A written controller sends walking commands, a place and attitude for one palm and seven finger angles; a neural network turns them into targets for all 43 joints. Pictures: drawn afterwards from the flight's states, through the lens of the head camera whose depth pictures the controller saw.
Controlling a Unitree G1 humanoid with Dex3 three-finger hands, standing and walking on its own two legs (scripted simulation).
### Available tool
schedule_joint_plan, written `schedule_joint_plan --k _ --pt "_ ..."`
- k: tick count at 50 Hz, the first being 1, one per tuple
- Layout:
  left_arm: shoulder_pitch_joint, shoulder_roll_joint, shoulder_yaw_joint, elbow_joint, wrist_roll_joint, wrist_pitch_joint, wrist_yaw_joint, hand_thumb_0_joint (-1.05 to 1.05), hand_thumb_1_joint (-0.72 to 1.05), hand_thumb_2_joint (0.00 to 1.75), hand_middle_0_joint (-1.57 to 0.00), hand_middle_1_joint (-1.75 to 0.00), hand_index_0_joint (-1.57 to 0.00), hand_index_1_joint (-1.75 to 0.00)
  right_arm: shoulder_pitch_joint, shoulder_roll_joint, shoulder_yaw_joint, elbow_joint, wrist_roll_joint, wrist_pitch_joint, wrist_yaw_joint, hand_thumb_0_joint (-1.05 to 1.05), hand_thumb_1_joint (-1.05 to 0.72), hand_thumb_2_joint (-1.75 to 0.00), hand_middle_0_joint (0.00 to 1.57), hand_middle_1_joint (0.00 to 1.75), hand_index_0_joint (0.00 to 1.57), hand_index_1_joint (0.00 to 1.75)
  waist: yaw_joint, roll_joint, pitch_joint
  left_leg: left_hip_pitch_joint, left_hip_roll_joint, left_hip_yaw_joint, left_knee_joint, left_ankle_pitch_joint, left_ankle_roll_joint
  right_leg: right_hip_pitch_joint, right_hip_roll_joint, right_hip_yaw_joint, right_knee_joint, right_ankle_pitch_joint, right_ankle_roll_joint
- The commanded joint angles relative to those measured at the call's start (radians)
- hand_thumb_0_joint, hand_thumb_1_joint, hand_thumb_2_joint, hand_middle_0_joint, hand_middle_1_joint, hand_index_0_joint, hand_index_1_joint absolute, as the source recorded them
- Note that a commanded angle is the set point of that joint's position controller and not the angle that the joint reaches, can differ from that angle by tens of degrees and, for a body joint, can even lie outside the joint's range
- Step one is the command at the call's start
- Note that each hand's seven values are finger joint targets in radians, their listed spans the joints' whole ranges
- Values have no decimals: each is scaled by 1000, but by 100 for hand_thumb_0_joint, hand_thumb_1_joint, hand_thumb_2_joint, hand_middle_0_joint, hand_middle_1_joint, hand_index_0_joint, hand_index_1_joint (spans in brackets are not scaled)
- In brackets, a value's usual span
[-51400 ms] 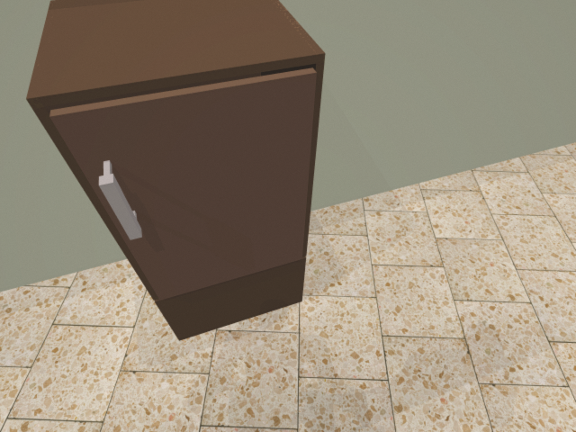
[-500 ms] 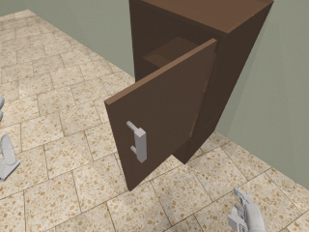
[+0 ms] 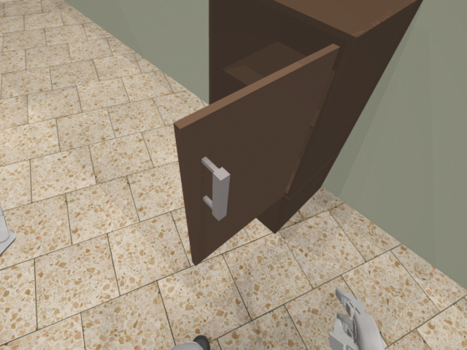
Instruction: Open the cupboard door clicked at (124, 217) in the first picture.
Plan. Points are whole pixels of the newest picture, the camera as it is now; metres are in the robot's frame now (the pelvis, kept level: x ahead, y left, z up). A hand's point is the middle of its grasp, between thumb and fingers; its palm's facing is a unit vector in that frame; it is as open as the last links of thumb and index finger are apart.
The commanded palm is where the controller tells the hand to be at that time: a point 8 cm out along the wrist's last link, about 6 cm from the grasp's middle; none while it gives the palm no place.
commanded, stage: step back with the hand held close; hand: left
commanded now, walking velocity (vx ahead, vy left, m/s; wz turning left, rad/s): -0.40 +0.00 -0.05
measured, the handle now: (213, 189) +0.41 +0.08 +0.00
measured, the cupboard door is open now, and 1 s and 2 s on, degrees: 86 86 86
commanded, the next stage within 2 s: stop stepping back and stand still in 0.30 s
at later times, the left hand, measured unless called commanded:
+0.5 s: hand out of the picture +0.10 +0.27 +0.16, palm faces +0.36 -0.81 -0.47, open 7.4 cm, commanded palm +0.02 +0.31 +0.18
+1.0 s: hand out of the picture +0.03 +0.28 +0.17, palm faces +0.38 -0.77 -0.51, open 7.4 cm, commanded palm -0.02 +0.31 +0.18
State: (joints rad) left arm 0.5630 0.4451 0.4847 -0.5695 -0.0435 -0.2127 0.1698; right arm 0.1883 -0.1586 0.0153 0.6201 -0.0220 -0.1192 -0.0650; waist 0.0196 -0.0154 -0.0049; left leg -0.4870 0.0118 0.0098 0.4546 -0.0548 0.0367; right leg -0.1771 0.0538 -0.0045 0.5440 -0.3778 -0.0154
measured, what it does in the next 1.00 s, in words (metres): walks backwards: right foot, then left foot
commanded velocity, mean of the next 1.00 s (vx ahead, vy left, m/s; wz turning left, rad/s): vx -0.05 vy -0.04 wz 0.01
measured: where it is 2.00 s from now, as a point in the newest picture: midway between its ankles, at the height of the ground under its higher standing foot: outside the picture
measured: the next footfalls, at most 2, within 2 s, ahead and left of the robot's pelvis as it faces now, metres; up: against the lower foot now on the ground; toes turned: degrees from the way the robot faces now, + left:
right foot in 0.02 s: -0.08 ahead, -0.12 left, +0.00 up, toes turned +0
left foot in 0.62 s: -0.08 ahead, +0.11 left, +0.00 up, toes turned +1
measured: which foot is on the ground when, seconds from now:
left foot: down 0.00-0.46, up 0.48-0.60, down 0.62-1.00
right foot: up 0.00-0.00, down 0.02-0.64, up 0.66-1.00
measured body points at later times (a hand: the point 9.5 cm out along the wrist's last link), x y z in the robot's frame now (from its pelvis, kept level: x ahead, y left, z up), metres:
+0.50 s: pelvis -0.12 +0.01 -0.01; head -0.08 +0.04 +0.44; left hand +0.07 +0.31 +0.18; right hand +0.08 -0.24 -0.07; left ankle +0.07 +0.09 -0.72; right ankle -0.13 -0.11 -0.73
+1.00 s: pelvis -0.16 +0.02 +0.02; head -0.18 +0.03 +0.47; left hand +0.00 +0.32 +0.20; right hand -0.02 -0.19 -0.06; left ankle -0.12 +0.11 -0.73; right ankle -0.21 -0.06 -0.70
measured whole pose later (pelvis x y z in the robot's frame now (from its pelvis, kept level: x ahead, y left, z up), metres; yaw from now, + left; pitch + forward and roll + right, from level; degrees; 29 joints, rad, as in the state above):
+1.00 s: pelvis -0.16 +0.02 +0.02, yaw +0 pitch +0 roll -1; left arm 0.62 0.47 0.39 -0.50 -0.02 -0.14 0.16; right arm 0.27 -0.13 0.04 0.64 -0.03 -0.13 -0.08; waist -0.01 -0.02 -0.05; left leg -0.18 0.00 0.04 0.24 -0.10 0.02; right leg -0.21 0.05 -0.10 0.59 -0.44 -0.02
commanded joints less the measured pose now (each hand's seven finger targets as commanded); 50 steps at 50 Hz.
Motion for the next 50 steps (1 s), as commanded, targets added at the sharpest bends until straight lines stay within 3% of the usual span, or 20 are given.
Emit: schedule_joint_plan --k 1,4,8,11,14,16,18,21,22,23,24,25,29,30,31,32,33,36,43,50 --pt "-46 170 45 -208 -7 -62 -16 0 90 90 -20 -30 -20 -30 -88 -169 -58 -106 1 -31 -5 0 -90 -90 20 30 20 30 -9 80 -230 419 129 -87 18 314 2 -78 -106 82 -217 467 -4" --pt "-67 212 89 -218 -18 -69 -18 0 90 90 -20 -30 -20 -30 -115 -159 -60 -138 21 -20 -20 0 -90 -90 20 30 20 30 -6 -31 -348 532 76 31 74 432 3 -49 -106 35 -131 850 79" --pt "50 261 165 -207 -35 -62 -29 0 90 90 -20 -30 -20 -30 -163 -155 -50 -196 47 -3 -26 0 -90 -90 20 30 20 30 6 -90 -269 338 8 51 147 12 -12 -20 -184 49 -130 995 90" --pt "79 256 158 -170 -34 -62 -37 0 90 90 -20 -30 -20 -30 -176 -152 -37 -203 40 7 -32 0 -90 -90 20 30 20 30 -4 -1 -120 287 5 25 132 -57 -24 -121 -203 70 -156 829 42" --pt "2 220 99 -122 -41 -60 -42 0 90 90 -20 -30 -20 -30 -142 -184 -46 -178 23 9 -38 0 -90 -90 20 30 20 30 -21 128 -52 405 96 -85 -17 174 -1 -264 -65 13 -135 341 53" --pt "-68 195 70 -99 -40 -75 -44 0 90 90 -20 -30 -20 -30 -152 -203 -57 -172 19 -13 -43 0 -90 -90 20 30 20 30 -21 219 21 223 187 -220 -214 -176 36 -178 17 14 -55 -16 41" --pt "-61 192 88 -81 -39 -68 -36 0 90 90 -20 -30 -20 -30 -147 -216 -71 -167 -2 -17 -45 0 -90 -90 20 30 20 30 -8 278 -7 -25 243 -305 -416 -534 30 47 55 10 73 -133 -13" --pt "-34 197 92 -149 -33 -71 -37 0 90 90 -20 -30 -20 -30 -126 -193 -83 -180 -1 -16 -27 0 -90 -90 20 30 20 30 17 237 -161 27 168 -170 -324 -470 -20 139 51 -13 10 -149 -46" --pt "2 204 87 -192 -32 -69 -36 0 90 90 -20 -30 -20 -30 -105 -187 -86 -187 14 -21 -18 0 -90 -90 20 30 20 30 15 133 -194 167 63 -41 -101 -365 -54 4 -16 37 -160 -177 -67" --pt "37 226 90 -228 -31 -66 -32 0 90 90 -20 -30 -20 -30 -82 -171 -88 -184 29 -20 -14 0 -90 -90 20 30 20 30 -7 -94 -194 386 -48 39 271 -255 -93 -320 -204 239 -378 -329 -112" --pt "24 226 88 -284 -29 -58 -26 0 90 90 -20 -30 -20 -30 -76 -180 -96 -169 28 -14 -12 0 -90 -90 20 30 20 30 1 -186 -132 342 -102 5 585 -271 -99 -484 -364 400 -456 -349 -199" --pt "27 251 135 -296 -25 -45 -12 0 90 90 -20 -30 -20 -30 -64 -187 -97 -161 25 -12 -11 0 -90 -90 20 30 20 30 10 -183 -127 228 -88 -53 776 -324 -91 -489 -394 402 -420 -268 -246" --pt "-93 162 61 -211 3 -17 0 0 90 90 -20 -30 -20 -30 -70 -146 -44 -136 13 -34 -45 0 -90 -90 20 30 20 30 -49 45 22 230 31 -29 77 -284 -48 -290 -175 71 -161 -50 -60" --pt "-148 157 43 -198 9 -21 1 0 90 90 -20 -30 -20 -30 -65 -172 -52 -121 15 -59 -58 0 -90 -90 20 30 20 30 -50 175 51 253 53 -76 -126 -252 -59 -239 -124 32 -27 -30 -30" --pt "-173 171 64 -187 22 -37 13 0 90 90 -20 -30 -20 -30 -35 -203 -58 -121 10 -87 -59 0 -90 -90 20 30 20 30 -28 385 31 313 203 -281 -207 -162 -42 -309 -62 24 125 -98 1" --pt "-202 182 59 -179 36 -51 22 0 90 90 -20 -30 -20 -30 12 -169 -53 -120 7 -104 -56 0 -90 -90 20 30 20 30 -30 390 1 339 301 -421 -225 -61 -9 -339 -53 17 250 -160 14" --pt "-211 206 79 -160 39 -58 24 0 90 90 -20 -30 -20 -30 11 -170 -63 -129 10 -111 -51 0 -90 -90 20 30 20 30 -22 239 -27 367 316 -395 -195 32 47 -323 -51 38 266 -118 20" --pt "-142 155 36 -188 21 -50 -1 0 90 90 -20 -30 -20 -30 6 -147 -52 -100 -3 -119 -19 0 -90 -90 20 30 20 30 -40 171 -134 479 251 -347 -173 261 -85 -292 -43 46 347 -51 22" --pt "62 141 25 -189 22 0 -1 0 90 90 -20 -30 -20 -30 -54 -148 -41 -132 0 -86 -3 0 -90 -90 20 30 20 30 -21 221 -3 193 190 -200 -443 -534 -64 -129 -8 -71 250 16 23" --pt "-84 162 25 -62 23 31 19 0 90 90 -20 -30 -20 -30 -63 -155 -52 -125 -3 -41 -36 0 -90 -90 20 30 20 30 -23 197 -22 160 119 -69 -261 -485 -19 111 -9 -100 -185 -53 -29"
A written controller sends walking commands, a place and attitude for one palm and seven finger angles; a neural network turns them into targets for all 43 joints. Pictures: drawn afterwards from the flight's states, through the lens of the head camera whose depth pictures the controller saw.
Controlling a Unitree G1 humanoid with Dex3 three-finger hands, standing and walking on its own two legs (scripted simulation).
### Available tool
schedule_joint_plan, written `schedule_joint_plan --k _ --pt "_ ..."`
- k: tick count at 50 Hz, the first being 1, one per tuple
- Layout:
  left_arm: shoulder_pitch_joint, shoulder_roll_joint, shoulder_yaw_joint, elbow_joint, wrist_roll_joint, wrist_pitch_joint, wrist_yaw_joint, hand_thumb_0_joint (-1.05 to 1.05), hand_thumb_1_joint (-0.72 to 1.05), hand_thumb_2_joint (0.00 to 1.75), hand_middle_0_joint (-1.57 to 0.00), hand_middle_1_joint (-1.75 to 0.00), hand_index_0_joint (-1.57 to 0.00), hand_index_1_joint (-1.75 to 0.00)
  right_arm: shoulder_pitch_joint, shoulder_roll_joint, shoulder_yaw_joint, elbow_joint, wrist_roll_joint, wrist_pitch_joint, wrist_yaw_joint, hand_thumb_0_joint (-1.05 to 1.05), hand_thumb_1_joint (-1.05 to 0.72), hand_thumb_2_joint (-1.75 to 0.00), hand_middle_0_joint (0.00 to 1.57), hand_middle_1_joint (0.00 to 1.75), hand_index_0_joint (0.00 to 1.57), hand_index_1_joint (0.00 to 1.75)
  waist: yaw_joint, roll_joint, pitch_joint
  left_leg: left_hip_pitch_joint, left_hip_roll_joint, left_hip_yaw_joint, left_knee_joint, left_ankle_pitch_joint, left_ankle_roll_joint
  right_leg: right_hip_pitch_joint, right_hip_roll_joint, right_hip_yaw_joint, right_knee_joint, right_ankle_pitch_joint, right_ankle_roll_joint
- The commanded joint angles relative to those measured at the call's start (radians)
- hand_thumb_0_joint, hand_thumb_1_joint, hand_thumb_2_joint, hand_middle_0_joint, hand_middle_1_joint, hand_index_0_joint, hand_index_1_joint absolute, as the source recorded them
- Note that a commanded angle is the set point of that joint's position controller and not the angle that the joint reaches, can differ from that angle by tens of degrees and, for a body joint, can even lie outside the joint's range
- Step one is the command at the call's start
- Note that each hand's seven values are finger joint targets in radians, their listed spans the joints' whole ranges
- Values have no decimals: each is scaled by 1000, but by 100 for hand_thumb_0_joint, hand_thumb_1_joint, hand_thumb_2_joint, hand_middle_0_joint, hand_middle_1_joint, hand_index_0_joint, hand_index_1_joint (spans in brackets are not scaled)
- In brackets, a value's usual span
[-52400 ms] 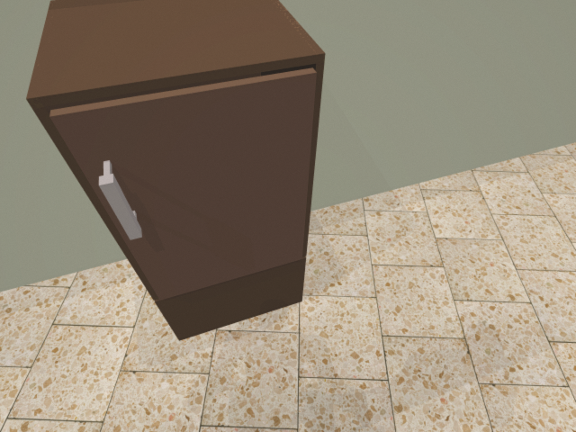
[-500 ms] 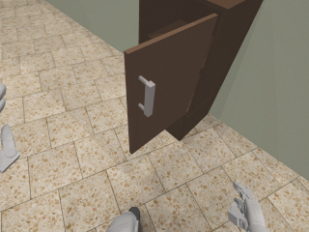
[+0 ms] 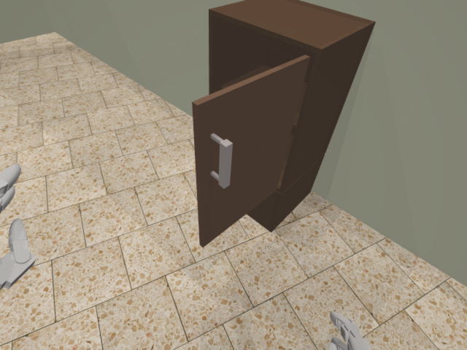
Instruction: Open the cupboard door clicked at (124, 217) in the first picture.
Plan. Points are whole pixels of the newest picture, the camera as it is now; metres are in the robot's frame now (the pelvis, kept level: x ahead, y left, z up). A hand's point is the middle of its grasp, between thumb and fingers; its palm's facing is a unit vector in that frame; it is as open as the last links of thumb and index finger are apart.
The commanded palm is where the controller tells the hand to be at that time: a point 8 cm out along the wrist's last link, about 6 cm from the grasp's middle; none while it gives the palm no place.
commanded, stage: stop stepping back and stand still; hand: left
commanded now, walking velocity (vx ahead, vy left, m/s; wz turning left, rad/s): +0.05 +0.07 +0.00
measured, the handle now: (219, 161) +0.57 +0.07 -0.02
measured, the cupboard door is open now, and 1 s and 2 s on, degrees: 86 86 86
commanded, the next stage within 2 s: let the arm hang, fingers relaxed in 0.46 s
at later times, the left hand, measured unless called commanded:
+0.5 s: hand (69, 240) +0.22 +0.24 +0.15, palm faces +0.38 -0.75 -0.54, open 7.4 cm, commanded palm +0.15 +0.28 +0.16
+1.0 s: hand out of the picture -0.05 +0.20 -0.19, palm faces +0.10 -0.97 -0.22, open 7.0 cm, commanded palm none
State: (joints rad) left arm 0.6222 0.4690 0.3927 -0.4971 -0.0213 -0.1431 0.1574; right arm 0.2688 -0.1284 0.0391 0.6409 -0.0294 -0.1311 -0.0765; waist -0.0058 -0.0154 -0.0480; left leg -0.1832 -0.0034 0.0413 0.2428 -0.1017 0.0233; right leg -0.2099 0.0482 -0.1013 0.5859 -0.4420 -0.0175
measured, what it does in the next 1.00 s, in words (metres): steps on the spot: right foot, then left foot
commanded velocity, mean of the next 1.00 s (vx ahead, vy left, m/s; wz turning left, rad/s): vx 0.00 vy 0.04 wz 0.00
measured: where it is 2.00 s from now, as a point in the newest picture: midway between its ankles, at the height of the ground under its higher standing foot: outside the picture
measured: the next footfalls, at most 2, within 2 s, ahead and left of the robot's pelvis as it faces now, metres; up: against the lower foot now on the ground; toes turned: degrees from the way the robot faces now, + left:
right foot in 0.06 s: -0.02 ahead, -0.08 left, +0.00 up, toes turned -2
left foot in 0.34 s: +0.08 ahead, +0.12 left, +0.00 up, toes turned +2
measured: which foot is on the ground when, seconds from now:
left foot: down 0.00-0.06, up 0.08-0.32, down 0.34-1.00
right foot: up 0.00-0.04, down 0.06-1.00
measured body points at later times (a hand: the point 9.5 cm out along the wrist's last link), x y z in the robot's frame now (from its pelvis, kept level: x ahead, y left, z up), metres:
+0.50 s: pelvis +0.01 -0.02 -0.02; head +0.02 -0.03 +0.43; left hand +0.19 +0.27 +0.18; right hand +0.17 -0.27 -0.11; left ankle +0.06 +0.09 -0.75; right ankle -0.07 -0.08 -0.75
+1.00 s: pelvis -0.03 +0.01 -0.02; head +0.00 +0.02 +0.43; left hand -0.06 +0.25 -0.18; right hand -0.01 -0.22 -0.17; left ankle +0.04 +0.12 -0.75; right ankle -0.07 -0.08 -0.75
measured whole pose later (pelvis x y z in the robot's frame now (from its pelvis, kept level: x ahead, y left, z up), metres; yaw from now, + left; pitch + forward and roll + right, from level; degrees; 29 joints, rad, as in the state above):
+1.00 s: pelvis -0.03 +0.01 -0.02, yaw +3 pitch -2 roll -1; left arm 0.34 0.19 0.03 0.98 0.00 0.04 0.02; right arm 0.27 -0.18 0.00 1.01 -0.03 0.04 -0.02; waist 0.01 0.00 0.10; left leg -0.33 -0.01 -0.02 0.52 -0.16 0.02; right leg -0.13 0.03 -0.11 0.48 -0.33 -0.05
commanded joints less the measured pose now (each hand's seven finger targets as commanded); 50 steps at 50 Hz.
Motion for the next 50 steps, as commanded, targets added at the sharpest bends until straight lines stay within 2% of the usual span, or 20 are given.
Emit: schedule_joint_plan --k 1,3,4,5,6,8,11,16,20,23,25,27,28,29,34,37,39,41,44,50 --pt "-146 141 107 -136 -3 -40 23 0 90 90 -20 -30 -20 -30 -141 -180 -75 -147 3 -27 -20 0 -90 -90 20 30 20 30 1 105 10 -166 100 -77 105 -329 0 154 -75 98 -300 69 -58" --pt "-170 179 121 -161 -13 -48 9 0 90 90 -20 -30 -20 -30 -145 -181 -72 -149 15 -19 -7 0 -90 -90 20 30 20 30 21 -167 2 -302 12 -35 533 -239 -18 113 -367 465 -413 249 -166" --pt "-199 197 141 -172 -15 -69 15 0 90 90 -20 -30 -20 -30 -154 -183 -68 -144 18 -32 -5 0 -90 -90 20 30 20 30 17 -140 -4 -367 19 -35 657 -269 -28 140 -403 447 -363 527 -182" --pt "-238 184 133 -168 -6 -89 20 0 90 90 -20 -30 -20 -30 -144 -182 -64 -137 21 -46 7 0 -90 -90 20 30 20 30 4 -104 -62 -379 27 -42 657 -273 -35 189 -411 415 -304 625 -183" --pt "-176 94 88 -97 -17 -85 12 0 90 90 -20 -30 -20 -30 -97 -195 -88 -112 40 -43 6 0 -90 -90 20 30 20 30 -13 -98 -89 -338 27 -45 638 -241 -34 221 -341 307 -254 690 -128" --pt "-140 120 117 -111 -6 -92 15 0 90 90 -20 -30 -20 -30 -135 -190 -79 -137 38 -34 1 0 -90 -90 20 30 20 30 -1 -64 -31 -306 26 16 550 -170 -23 174 -298 242 -221 850 -77" --pt "-140 142 140 -127 -6 -118 17 0 90 90 -20 -30 -20 -30 -165 -181 -71 -143 32 -32 -11 0 -90 -90 20 30 20 30 20 -13 49 -250 12 56 426 -139 -2 121 -296 226 -228 875 -44" --pt "-140 149 153 -136 -13 -147 15 0 90 90 -20 -30 -20 -30 -135 -203 -84 -153 27 -38 -12 0 -90 -90 20 30 20 30 10 4 3 -21 0 37 211 117 26 93 -237 185 -106 990 57" --pt "-90 154 162 -103 -12 -139 5 0 90 90 -20 -30 -20 -30 -114 -213 -91 -168 37 -34 -7 0 -90 -90 20 30 20 30 10 113 -94 196 124 -60 303 557 93 -79 -121 130 36 714 114" --pt "-70 135 155 -152 -11 -127 -3 0 90 90 -20 -30 -20 -30 -121 -215 -97 -179 39 -38 5 0 -90 -90 20 30 20 30 16 92 -40 21 177 -131 218 365 66 -5 -74 122 -99 228 43" --pt "-13 151 186 -123 -15 -121 -6 0 90 90 -20 -30 -20 -30 -127 -215 -94 -182 36 -40 2 0 -90 -90 20 30 20 30 15 69 -1 -58 131 -113 214 148 38 18 -95 176 -206 321 23" --pt "-13 151 187 -112 -20 -125 -3 0 90 90 -20 -30 -20 -30 -126 -194 -81 -176 36 -31 5 0 -90 -90 20 30 20 30 -1 4 -29 -42 78 -47 292 160 9 31 -178 250 -238 598 8" --pt "-123 -84 -275 643 62 48 -128 0 90 90 -20 -30 -20 -30 -178 -282 -98 59 31 -39 81 0 -90 -90 20 30 20 30 -22 41 -49 -138 95 -69 490 260 -5 10 -287 192 -64 894 -34" --pt "-165 -101 -276 647 48 120 -138 0 90 90 -20 -30 -20 -30 -108 -242 -105 51 34 14 80 0 -90 -90 20 30 20 30 -24 -12 -111 -140 87 -88 488 30 -16 42 -278 243 -72 877 -72" --pt "-279 -114 -287 839 62 139 -134 0 90 90 -20 -30 -20 -30 -91 -201 -84 61 12 105 73 0 -90 -90 20 30 20 30 -2 -338 21 -251 19 -72 510 -180 0 24 -254 174 -84 772 -117" --pt "-305 -106 -301 994 61 156 -121 0 90 90 -20 -30 -20 -30 -90 -192 -80 97 -8 137 65 0 -90 -90 20 30 20 30 0 -162 103 -166 30 -68 421 -6 11 -28 -235 165 -66 747 -71" --pt "-301 -121 -315 1084 49 158 -116 0 90 90 -20 -30 -20 -30 -33 -208 -72 146 -14 138 59 0 -90 -90 20 30 20 30 -4 48 66 -45 109 -154 324 352 47 -48 -162 123 -8 542 -7" --pt "-281 -137 -330 1191 33 158 -113 0 90 90 -20 -30 -20 -30 -41 -209 -59 190 -4 135 53 0 -90 -90 20 30 20 30 16 260 49 -78 156 -254 235 402 95 16 -107 92 -34 244 9" --pt "-244 -165 -323 1327 31 151 -123 0 90 90 -20 -30 -20 -30 -64 -183 -55 234 -1 136 45 0 -90 -90 20 30 20 30 26 248 32 -129 120 -225 168 74 61 102 -120 124 -147 179 -30" --pt "-261 -175 -347 1480 29 143 -133 0 90 90 -20 -30 -20 -30 -8 -167 -64 325 8 147 42 0 -90 -90 20 30 20 30 -2 75 46 -40 97 -194 121 -134 32 37 -135 130 -255 116 -56"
